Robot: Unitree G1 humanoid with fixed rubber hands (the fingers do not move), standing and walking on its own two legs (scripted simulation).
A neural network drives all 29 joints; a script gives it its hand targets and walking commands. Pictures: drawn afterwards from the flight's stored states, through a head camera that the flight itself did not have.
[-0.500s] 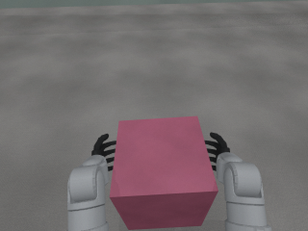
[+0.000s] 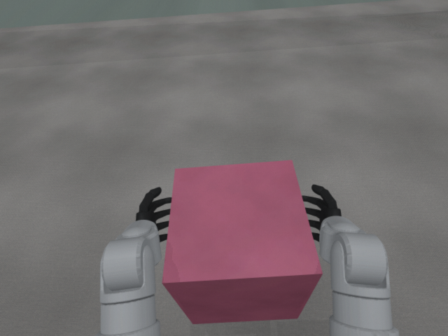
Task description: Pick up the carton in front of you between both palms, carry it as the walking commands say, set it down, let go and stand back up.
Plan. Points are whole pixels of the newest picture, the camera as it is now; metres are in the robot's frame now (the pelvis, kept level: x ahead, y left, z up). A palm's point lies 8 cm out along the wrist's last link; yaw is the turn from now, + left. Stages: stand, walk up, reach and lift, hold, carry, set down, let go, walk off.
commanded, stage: carry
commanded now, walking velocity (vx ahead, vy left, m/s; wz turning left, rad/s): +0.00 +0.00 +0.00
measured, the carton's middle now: (239, 247) +0.28 +0.00 +0.00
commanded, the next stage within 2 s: hold in 1.50 s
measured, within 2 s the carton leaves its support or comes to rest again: neither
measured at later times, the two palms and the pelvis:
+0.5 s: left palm (139, 240) +0.28 +0.17 +0.05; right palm (306, 232) +0.28 -0.12 +0.04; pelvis +0.01 +0.02 -0.01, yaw +1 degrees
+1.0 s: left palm (133, 251) +0.26 +0.18 +0.04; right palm (301, 244) +0.26 -0.11 +0.04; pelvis -0.03 +0.03 -0.01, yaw +1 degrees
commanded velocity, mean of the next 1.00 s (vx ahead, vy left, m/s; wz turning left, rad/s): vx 0.00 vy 0.00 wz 0.00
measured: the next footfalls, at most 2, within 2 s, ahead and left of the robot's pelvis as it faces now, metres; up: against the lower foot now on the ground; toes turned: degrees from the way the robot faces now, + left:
none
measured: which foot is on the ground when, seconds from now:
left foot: down 0.00-1.00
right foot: down 0.00-1.00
